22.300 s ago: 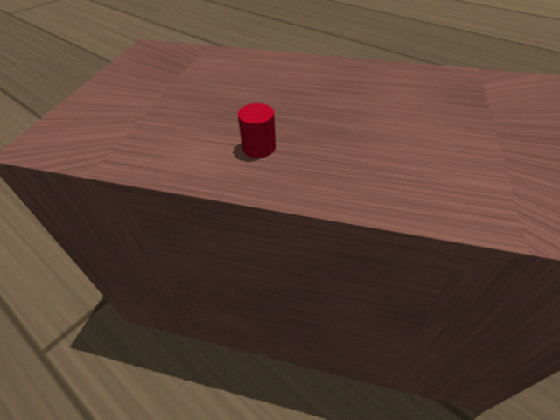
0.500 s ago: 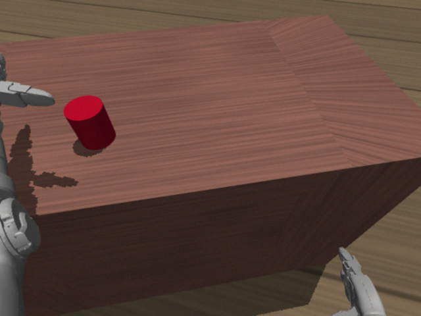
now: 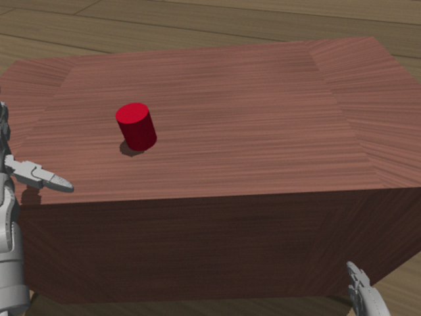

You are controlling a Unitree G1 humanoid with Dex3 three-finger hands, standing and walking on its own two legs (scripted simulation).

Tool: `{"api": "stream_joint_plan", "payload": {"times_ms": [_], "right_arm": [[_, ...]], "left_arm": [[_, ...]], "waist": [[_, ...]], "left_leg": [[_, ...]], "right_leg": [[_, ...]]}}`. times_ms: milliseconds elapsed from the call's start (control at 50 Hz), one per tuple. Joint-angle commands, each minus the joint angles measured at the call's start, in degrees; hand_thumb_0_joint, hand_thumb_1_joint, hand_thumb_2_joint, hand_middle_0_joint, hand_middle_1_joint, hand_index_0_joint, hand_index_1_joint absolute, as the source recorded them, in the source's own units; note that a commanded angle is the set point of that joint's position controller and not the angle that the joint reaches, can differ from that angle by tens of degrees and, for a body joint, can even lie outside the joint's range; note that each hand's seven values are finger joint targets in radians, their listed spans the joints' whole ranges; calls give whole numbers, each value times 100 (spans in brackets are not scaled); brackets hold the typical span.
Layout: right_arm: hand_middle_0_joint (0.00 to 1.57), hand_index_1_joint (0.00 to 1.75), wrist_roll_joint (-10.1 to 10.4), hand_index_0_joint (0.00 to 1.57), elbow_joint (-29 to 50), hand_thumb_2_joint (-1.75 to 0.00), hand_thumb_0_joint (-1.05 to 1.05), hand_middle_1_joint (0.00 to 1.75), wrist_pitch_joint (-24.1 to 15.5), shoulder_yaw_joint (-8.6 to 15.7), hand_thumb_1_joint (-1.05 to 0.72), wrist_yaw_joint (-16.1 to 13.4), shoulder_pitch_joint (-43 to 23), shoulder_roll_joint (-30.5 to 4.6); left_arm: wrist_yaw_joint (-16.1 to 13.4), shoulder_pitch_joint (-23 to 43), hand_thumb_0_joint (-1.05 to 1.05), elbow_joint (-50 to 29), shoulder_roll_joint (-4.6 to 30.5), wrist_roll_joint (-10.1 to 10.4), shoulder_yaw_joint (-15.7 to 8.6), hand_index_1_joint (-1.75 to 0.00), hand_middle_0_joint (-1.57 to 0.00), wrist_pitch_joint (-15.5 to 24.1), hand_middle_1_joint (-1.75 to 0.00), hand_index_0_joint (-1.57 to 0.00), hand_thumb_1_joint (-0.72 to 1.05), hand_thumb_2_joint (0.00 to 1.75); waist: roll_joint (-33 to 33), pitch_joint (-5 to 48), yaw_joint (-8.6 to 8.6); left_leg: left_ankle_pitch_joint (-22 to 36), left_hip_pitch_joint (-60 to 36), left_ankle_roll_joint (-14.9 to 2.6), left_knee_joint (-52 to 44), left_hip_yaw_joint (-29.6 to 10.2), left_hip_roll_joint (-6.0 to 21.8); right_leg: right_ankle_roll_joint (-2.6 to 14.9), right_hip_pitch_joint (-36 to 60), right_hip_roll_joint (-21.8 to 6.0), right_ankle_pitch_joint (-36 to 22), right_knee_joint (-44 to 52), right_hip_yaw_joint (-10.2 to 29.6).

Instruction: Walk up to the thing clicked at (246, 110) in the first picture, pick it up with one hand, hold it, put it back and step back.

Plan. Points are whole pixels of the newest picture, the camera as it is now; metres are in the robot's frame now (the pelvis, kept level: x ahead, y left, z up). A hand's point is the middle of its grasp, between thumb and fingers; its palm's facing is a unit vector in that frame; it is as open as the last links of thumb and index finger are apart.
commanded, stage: sink last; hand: left
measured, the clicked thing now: (137, 127) +0.51 +0.19 +0.09
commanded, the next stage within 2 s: home in 0.70 s
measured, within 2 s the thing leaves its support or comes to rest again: neither
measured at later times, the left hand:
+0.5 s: hand (10, 277) +0.15 +0.23 +0.20, palm faces +0.41 -0.77 -0.48, open 17.4 cm
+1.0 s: hand (10, 278) +0.16 +0.26 +0.17, palm faces +0.42 -0.80 -0.42, open 17.4 cm
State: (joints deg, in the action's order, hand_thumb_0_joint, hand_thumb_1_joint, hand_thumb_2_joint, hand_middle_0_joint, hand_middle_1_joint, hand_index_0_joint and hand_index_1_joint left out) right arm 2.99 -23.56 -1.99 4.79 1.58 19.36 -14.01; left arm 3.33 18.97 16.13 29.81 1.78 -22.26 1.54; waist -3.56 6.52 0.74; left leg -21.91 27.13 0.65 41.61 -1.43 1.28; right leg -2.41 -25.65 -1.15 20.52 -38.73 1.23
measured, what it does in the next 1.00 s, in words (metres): stands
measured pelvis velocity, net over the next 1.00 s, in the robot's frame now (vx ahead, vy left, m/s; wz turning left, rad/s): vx -0.03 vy -0.01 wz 0.01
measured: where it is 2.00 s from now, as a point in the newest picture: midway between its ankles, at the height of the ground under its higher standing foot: outside the picture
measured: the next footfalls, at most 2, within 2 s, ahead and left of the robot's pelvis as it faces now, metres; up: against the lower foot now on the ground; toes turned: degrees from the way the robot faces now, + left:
none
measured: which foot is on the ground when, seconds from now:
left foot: down 0.00-1.00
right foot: down 0.00-1.00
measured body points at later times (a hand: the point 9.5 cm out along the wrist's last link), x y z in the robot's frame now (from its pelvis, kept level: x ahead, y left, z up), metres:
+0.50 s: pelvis -0.02 -0.02 +0.00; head -0.03 -0.05 +0.45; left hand +0.13 +0.27 +0.22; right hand +0.15 -0.28 -0.07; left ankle -0.01 +0.12 -0.72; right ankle -0.01 -0.15 -0.72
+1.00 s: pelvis -0.03 -0.01 +0.00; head -0.03 -0.03 +0.45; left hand +0.13 +0.30 +0.19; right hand +0.14 -0.27 -0.05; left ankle -0.01 +0.12 -0.72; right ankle -0.01 -0.15 -0.72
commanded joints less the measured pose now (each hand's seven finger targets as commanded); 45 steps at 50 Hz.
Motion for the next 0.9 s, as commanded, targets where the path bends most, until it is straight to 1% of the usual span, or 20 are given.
{"api": "stream_joint_plan", "payload": {"times_ms": [0, 20, 40, 80, 100, 160, 180, 240, 280, 340, 380, 400, 440, 480, 520, 600, 640, 740, 780, 880], "right_arm": [[5, 5, 59, 5, 752, -6, 0, 5, -123, 632, 53, -112, 2, -852], [5, 5, 66, 5, 710, -6, 0, 5, -95, 514, 53, -108, -8, -598], [6, 5, 55, 5, 1045, -6, 0, 5, -86, 798, 52, -163, -191, -942], [6, 5, 43, 5, 651, -6, 0, 5, 25, 523, 52, -156, 28, -487], [6, 5, 34, 5, 1014, -6, 0, 5, 30, 666, 52, -198, -262, -699], [6, 5, 25, 5, 915, -5, 0, 5, 53, 644, 53, -229, -341, -537], [6, 5, 5, 5, 1264, -6, 0, 5, 2, 826, 53, -280, -438, -813], [6, 5, 12, 5, 1014, -6, 0, 5, 8, 606, 52, -281, -232, -508], [6, 5, 13, 5, 1084, -6, 0, 5, -41, 951, 51, -357, -232, -813], [6, 5, 21, 5, 1269, -6, 0, 5, -127, 881, 52, -367, -211, -703], [6, 5, 23, 5, 1099, -6, 0, 5, -151, 833, 52, -379, -62, -550], [6, 5, -9, 5, 1296, -6, 0, 5, -190, 990, 51, -420, -42, -774], [6, 5, 0, 5, 1117, -6, 0, 5, -235, 774, 52, -424, 55, -445], [6, 5, -20, 5, 1324, -6, 0, 5, -344, 1058, 52, -489, 0, -796], [6, 5, -15, 5, 1241, -6, 0, 5, -432, 673, 52, -443, 96, -386], [6, 5, -27, 5, 1519, -6, 0, 5, -625, 776, 52, -457, -105, -565], [6, 5, -50, 5, 1361, -6, 0, 5, -687, 984, 51, -464, -29, -747], [6, 5, -15, 5, 1439, -7, 0, 5, -778, 1023, 47, -441, 67, -759], [6, 5, 7, 5, 1431, -7, 0, 5, -807, 870, 47, -400, -45, -652], [13, 18, 20, 13, 1455, -47, 0, 18, -919, 646, 7, -365, -6, -533]], "left_arm": [[-296, 677, 0, -3126, 1826, 208, -983, -4, -6, 552, -5, -7, -54, 0], [-317, 550, 0, -3660, 1659, 233, -942, -4, -6, 624, -5, -7, -53, 0], [-355, -157, 0, -3405, 1558, 252, -1056, -4, -6, 604, -5, -7, -53, 0], [-386, -826, 0, -3879, 1110, 319, -934, -4, -6, 639, -5, -8, -53, 0], [-414, -1149, 0, -3955, 1181, 326, -1122, -4, -7, 655, -6, -8, -53, 0], [-409, -1860, 0, -4464, 626, 359, -801, -4, -6, 784, -5, -7, -52, 0], [-423, -2181, 0, -4392, 565, 359, -815, -4, -6, 821, -6, -8, -52, 0], [-429, -2848, 0, -5055, 471, 374, -790, -5, -6, 971, -6, -8, -53, 0], [-453, -3431, 0, -5246, 479, 392, -867, -5, -7, 1066, -6, -8, -53, 0], [-457, -3946, 0, -5586, 415, 411, -894, -5, -6, 1202, -6, -7, -52, 1], [-480, -3924, 0, -5788, 515, 430, -1034, -5, -6, 1294, -6, -7, -53, 1], [-481, -4054, 0, -5368, 457, 402, -1042, -5, -6, 1282, -6, -8, -53, 1], [-485, -3675, 0, -5609, 433, 413, -988, -5, -6, 1398, -6, -7, -53, 1], [-476, -3958, 0, -5078, 381, 418, -1021, -5, -6, 1410, -6, -7, -53, 2], [-466, -3837, 0, -5295, 443, 402, -1072, -6, -6, 1549, -6, -6, -53, 2], [-478, -3681, 0, -5223, 542, 416, -1182, -6, -6, 1739, -7, -6, -53, 3], [-491, -3758, 0, -5032, 607, 405, -1317, -7, -6, 1810, -7, -7, -55, 3], [-514, -3704, 0, -4451, 574, 404, -1355, -8, -8, 1960, -8, -8, -59, 4], [-460, -3864, 0, -4215, 358, 422, -1167, -8, -8, 1975, -8, -8, -59, 4], [-461, -4141, 0, -3997, 151, 388, -912, -6, -5, 2065, -6, -5, -53, 7]], "waist": [[-356, 1316, 130], [-467, 1244, 173], [-96, 1078, 75], [-8, 665, 167], [163, 608, 188], [66, 333, 206], [263, 472, 127], [99, 233, 263], [189, 268, 195], [375, 110, 203], [187, -25, 219], [512, -147, 66], [271, -326, 117], [593, -362, 56], [408, -393, 201], [464, -439, 235], [395, -422, 261], [463, -400, 256], [490, -579, 326], [361, -514, 328]], "left_leg": [[2384, -1124, 21, -541, 253, -48], [2334, -1137, 24, -546, 290, -67], [2243, -1116, 19, -585, 279, -40], [1926, -901, -20, -603, 324, -100], [1705, -885, -38, -640, 333, -107], [1381, -845, -40, -713, 350, -129], [1445, -954, -53, -683, 339, -120], [1281, -809, -56, -710, 344, -150], [1259, -844, -73, -671, 349, -170], [1134, -780, -108, -645, 360, -188], [880, -653, -105, -635, 388, -223], [772, -692, -129, -674, 357, -198], [457, -623, -122, -703, 388, -243], [449, -651, -142, -678, 359, -249], [348, -591, -135, -661, 365, -273], [156, -526, -136, -691, 362, -296], [195, -564, -129, -750, 353, -287], [427, -644, -118, -885, 328, -261], [380, -589, -113, -944, 343, -257], [384, -599, -101, -1124, 280, -188]], "right_leg": [[264, 725, 182, -1841, 238, -480], [256, 698, 178, -1807, 248, -473], [232, 695, 199, -1705, 280, -484], [194, 682, 156, -1623, 342, -444], [177, 677, 145, -1432, 395, -415], [181, 556, 134, -1123, 392, -398], [161, 624, 140, -1175, 398, -388], [177, 544, 127, -1005, 383, -414], [147, 536, 110, -1038, 379, -413], [110, 487, 76, -984, 413, -422], [118, 356, 43, -727, 474, -403], [92, 290, 63, -602, 507, -421], [109, 150, 0, -275, 582, -333], [74, 154, -15, -223, 646, -332], [79, 169, -75, -31, 693, -236], [74, 220, -137, 355, 828, -91], [101, 310, -109, 265, 798, -167], [127, 493, -12, -146, 699, -354], [137, 443, -6, -77, 723, -357], [151, 620, 80, -168, 655, -456]]}}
